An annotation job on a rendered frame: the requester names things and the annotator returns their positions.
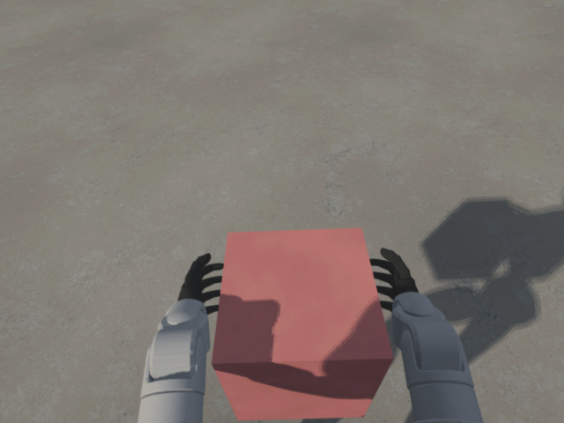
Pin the right robot hand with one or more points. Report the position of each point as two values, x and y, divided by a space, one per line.
400 278

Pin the robot left forearm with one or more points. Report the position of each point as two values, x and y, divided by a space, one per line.
174 378

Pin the left robot hand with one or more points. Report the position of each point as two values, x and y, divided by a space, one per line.
194 284

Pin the carton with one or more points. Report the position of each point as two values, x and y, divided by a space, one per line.
300 332

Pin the robot right forearm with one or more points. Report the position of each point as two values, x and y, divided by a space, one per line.
435 366

